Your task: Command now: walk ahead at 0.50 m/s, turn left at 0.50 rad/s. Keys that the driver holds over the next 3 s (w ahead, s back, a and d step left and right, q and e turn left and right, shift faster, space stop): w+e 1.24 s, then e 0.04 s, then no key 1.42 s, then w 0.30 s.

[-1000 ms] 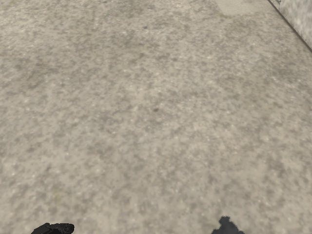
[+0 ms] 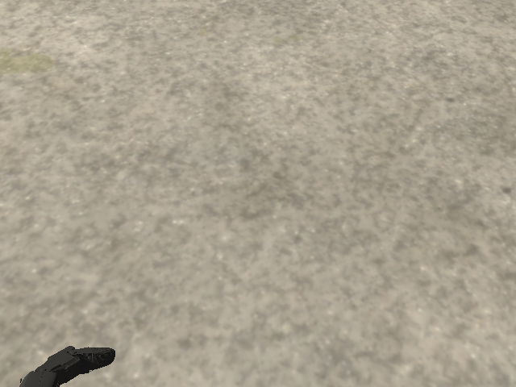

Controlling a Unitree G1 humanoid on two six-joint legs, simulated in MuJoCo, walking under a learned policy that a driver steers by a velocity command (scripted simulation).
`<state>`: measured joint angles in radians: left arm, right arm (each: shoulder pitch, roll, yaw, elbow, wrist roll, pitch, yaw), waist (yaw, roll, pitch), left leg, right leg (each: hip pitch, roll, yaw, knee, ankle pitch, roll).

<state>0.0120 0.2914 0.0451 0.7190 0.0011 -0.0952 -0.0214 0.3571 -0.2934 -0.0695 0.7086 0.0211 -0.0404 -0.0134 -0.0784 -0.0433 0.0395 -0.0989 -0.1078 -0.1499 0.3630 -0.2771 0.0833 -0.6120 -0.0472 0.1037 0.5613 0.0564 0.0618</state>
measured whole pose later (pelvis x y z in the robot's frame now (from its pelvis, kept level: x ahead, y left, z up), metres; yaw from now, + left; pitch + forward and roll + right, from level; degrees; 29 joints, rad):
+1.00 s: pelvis +0.54 -0.07 -0.01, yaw -25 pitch +2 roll +3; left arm 0.07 0.29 0.05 0.62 -0.02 -0.02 -0.05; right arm 0.35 -0.31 -0.08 0.83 0.02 -0.07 0.00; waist -0.10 -0.04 0.04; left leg 0.08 0.00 0.20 0.24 -0.34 -0.02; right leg -0.64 -0.07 0.00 0.66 -0.04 -0.03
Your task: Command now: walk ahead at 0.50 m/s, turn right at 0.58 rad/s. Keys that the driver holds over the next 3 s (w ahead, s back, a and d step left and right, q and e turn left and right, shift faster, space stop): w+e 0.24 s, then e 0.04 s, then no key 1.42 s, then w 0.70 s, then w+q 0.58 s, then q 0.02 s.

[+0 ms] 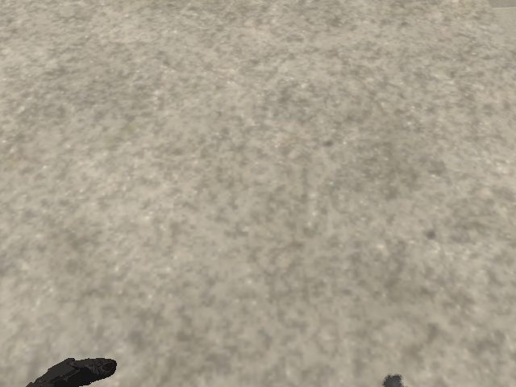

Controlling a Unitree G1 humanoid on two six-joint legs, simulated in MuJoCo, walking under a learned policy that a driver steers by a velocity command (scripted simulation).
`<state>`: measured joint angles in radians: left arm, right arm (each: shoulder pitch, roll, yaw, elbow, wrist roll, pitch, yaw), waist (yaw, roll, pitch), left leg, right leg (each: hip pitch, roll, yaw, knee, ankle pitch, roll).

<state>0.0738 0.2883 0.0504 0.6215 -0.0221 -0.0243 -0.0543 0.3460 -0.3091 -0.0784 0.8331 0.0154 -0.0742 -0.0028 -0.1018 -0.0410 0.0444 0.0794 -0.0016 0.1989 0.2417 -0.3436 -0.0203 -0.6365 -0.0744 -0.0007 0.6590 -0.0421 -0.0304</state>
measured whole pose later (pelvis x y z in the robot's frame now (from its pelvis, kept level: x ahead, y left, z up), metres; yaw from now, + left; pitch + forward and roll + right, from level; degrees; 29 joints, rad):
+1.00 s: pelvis +0.37 -0.05 +0.00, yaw -16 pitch -1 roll +0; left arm 0.27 0.24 0.04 0.83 0.01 0.00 0.03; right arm 0.14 -0.24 -0.02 0.84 -0.01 -0.02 0.01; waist 0.00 0.01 0.03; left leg -0.31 -0.01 0.00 0.52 -0.20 0.01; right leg -0.20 -0.01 0.06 0.56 -0.34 0.02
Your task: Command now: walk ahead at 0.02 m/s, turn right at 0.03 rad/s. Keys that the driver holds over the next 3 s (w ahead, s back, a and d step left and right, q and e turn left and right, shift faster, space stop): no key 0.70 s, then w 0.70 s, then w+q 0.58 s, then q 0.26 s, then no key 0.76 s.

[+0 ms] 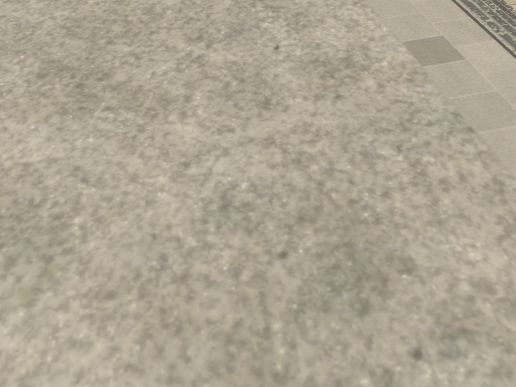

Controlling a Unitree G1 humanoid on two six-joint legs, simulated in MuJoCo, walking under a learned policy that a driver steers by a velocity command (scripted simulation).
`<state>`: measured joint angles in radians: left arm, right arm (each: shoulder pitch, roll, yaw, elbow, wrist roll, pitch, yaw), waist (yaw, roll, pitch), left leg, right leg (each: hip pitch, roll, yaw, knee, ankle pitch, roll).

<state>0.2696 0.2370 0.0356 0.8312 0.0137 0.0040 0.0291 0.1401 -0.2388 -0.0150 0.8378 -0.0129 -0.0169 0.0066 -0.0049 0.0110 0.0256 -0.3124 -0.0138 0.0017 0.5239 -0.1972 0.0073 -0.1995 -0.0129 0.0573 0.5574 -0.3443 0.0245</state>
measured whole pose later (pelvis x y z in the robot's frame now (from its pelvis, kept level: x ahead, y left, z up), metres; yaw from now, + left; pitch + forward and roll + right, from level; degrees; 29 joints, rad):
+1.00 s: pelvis +0.07 +0.02 +0.00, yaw +1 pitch +0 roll +0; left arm 0.37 0.24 0.04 1.05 -0.03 -0.05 0.03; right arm 0.26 -0.23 -0.05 1.10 0.02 -0.09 0.01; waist -0.01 -0.04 0.00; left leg -0.24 -0.03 0.06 0.58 -0.33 0.06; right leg -0.22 -0.01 0.06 0.86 -0.48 -0.02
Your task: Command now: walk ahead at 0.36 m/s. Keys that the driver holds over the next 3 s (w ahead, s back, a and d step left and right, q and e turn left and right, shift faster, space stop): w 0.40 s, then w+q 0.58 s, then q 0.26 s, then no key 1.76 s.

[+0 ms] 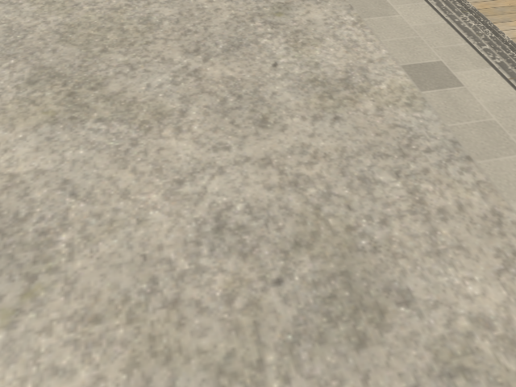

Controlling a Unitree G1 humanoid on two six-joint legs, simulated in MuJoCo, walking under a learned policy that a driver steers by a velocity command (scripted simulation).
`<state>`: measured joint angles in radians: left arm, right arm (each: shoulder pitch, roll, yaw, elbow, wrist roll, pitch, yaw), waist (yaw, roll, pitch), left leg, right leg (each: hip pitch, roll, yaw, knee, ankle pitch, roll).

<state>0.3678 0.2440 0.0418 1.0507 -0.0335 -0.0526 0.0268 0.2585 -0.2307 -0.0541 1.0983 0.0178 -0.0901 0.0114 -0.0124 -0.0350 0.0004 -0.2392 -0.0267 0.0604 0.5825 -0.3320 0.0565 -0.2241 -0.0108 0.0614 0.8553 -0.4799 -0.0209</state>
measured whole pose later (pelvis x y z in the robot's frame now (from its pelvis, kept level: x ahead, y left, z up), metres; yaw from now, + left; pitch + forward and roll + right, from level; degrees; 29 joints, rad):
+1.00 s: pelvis +0.54 +0.00 -0.02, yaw +16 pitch +2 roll -1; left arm 0.32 0.26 0.06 0.99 0.00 -0.05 0.03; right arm 0.06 -0.24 -0.07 0.78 0.03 -0.05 0.06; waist 0.02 0.00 0.05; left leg -0.52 -0.01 0.08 0.63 -0.14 0.13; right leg 0.02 -0.07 -0.25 0.68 -0.48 0.03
